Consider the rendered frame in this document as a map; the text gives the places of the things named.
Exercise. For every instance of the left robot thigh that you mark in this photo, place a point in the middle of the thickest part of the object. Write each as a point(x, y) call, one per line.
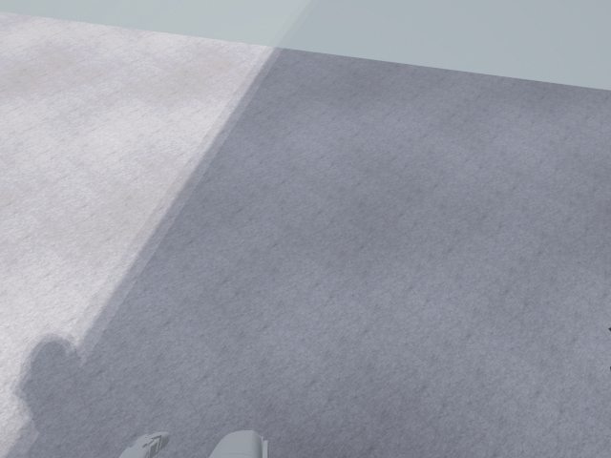
point(241, 444)

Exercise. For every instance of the robot left hand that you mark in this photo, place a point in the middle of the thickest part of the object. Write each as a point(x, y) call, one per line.
point(147, 446)

